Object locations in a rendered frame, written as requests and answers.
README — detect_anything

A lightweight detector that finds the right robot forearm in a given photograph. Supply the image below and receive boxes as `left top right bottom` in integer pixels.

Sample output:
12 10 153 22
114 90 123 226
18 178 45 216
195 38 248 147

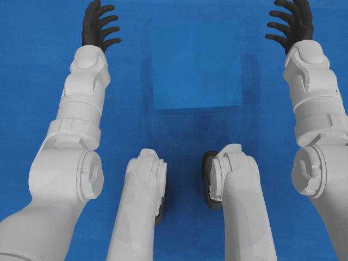
283 40 348 147

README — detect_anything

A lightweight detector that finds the robot right upper arm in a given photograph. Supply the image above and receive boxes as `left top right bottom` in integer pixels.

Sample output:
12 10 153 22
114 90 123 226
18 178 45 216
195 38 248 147
291 144 348 261

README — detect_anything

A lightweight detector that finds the robot right hand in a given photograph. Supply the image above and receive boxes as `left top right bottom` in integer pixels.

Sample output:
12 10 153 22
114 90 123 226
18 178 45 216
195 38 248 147
265 0 314 55

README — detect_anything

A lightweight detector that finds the carton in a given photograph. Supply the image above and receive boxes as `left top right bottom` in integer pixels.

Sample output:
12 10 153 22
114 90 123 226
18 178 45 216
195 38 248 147
150 20 243 115

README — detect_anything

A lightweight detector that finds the left robot forearm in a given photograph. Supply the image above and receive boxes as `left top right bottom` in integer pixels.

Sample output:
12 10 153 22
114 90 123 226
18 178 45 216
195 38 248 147
29 45 110 195

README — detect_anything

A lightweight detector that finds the robot left hand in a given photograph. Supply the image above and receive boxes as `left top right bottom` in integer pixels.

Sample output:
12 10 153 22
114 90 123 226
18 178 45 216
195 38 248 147
82 0 121 53

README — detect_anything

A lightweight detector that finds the robot left upper arm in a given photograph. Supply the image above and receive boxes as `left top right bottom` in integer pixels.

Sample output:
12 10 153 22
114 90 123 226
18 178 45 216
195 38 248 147
0 148 104 261

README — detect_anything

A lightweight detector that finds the right robot thigh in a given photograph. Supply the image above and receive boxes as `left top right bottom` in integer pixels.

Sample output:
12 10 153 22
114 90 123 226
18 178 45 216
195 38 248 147
211 152 277 261

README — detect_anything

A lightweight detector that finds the right robot shin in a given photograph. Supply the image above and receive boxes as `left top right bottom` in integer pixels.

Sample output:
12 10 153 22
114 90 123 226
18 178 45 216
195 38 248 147
209 144 260 201

